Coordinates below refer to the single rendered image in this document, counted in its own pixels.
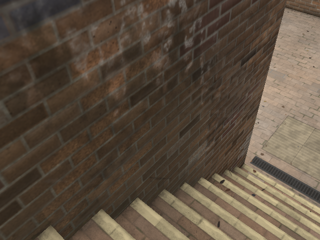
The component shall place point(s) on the stairs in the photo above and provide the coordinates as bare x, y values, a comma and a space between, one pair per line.
242, 204

